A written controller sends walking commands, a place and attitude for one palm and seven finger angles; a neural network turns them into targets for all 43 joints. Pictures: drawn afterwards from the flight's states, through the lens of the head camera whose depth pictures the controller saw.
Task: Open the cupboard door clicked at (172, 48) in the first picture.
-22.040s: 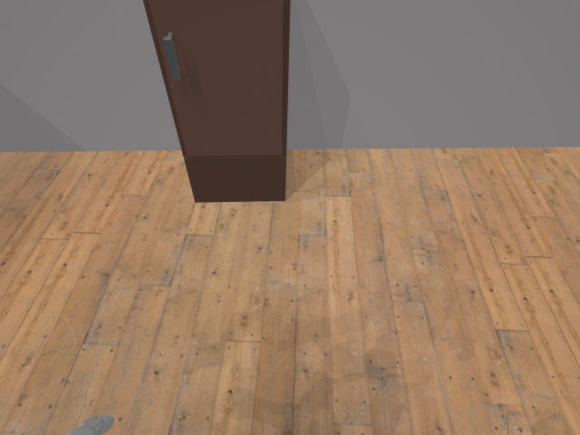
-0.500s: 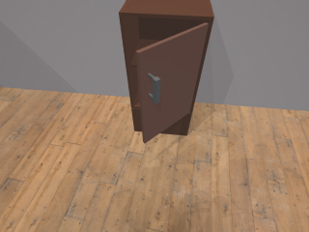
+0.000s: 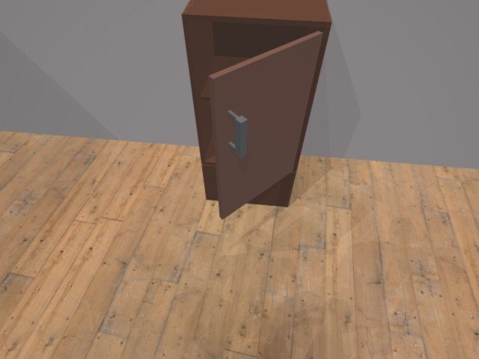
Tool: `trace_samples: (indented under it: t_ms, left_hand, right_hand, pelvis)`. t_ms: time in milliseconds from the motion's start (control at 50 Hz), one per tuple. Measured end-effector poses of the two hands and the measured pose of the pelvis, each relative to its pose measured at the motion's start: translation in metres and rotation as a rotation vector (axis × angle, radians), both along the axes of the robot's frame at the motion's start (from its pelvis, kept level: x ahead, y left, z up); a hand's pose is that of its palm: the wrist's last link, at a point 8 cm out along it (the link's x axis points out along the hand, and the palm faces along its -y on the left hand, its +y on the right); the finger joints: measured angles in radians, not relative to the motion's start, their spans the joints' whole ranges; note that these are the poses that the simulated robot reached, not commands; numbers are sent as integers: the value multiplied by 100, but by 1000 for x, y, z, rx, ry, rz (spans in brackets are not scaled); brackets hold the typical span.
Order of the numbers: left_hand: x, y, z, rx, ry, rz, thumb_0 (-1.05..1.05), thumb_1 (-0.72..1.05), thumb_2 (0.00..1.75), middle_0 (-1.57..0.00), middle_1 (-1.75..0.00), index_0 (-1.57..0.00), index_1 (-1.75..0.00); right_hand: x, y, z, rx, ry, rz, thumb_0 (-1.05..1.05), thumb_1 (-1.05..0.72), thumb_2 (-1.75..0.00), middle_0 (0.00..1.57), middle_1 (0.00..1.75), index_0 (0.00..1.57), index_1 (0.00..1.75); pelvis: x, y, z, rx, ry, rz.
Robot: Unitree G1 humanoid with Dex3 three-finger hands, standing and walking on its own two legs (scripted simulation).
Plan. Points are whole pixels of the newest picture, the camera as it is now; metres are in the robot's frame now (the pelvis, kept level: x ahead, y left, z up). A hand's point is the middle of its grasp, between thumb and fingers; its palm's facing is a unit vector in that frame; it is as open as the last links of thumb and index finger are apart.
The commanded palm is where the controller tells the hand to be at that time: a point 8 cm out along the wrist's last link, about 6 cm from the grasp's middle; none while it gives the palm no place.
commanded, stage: look to check the result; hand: left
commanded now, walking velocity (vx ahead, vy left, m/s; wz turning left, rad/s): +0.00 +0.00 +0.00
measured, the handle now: (236, 134) +0.67 +0.05 -0.05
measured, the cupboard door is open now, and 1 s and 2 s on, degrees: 46 46 46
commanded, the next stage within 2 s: walk to a spot facing it in 0.38 s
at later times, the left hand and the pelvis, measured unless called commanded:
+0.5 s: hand out of the picture +0.07 +0.21 -0.17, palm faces +0.01 -0.97 -0.26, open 7.4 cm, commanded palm none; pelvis +0.02 +0.00 +0.00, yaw +0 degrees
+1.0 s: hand out of the picture +0.10 +0.16 -0.17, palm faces -0.14 -0.95 -0.28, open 7.4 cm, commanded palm none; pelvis +0.02 -0.03 -0.01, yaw -12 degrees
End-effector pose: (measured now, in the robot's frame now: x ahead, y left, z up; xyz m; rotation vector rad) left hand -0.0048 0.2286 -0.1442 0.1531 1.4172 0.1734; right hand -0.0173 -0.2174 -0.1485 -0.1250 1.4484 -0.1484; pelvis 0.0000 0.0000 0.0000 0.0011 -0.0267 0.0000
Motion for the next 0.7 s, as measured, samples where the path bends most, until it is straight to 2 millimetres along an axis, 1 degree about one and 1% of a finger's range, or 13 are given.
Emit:
trace_samples:
  t_ms: [80,160,440,560,640,700]
  left_hand:
    - [3,3,1,6,3,-2,1,90,90,-20,-30,-20,-29]
    - [11,7,2,14,-7,-8,1,90,90,-20,-30,-20,-29]
    - [58,22,10,49,-90,-43,1,90,90,-20,-30,-20,-29]
    - [74,27,14,64,-115,-54,1,90,90,-20,-30,-20,-29]
    - [81,26,12,68,-106,-63,1,90,90,-20,-30,-20,-29]
    - [83,23,8,57,-87,-82,1,90,90,-20,-30,-20,-29]
  right_hand:
    - [5,-6,1,-12,-2,5,1,-91,-89,19,30,20,30]
    - [14,-12,3,-24,-12,13,1,-91,-89,19,30,20,30]
    - [61,-29,9,-56,-89,49,1,-91,-89,20,30,20,30]
    - [77,-36,12,-70,-114,58,1,-91,-89,20,30,20,30]
    - [83,-36,10,-78,-133,33,1,-91,-89,20,30,20,30]
    - [81,-34,8,-77,-147,-4,1,-91,-89,19,30,20,30]
  pelvis:
    - [2,-1,0,0,1,0]
    - [5,-1,1,0,1,1]
    - [16,-2,3,0,2,1]
    - [22,-3,4,1,5,-4]
    - [25,-2,2,1,10,-36]
    - [25,-2,-1,4,13,-69]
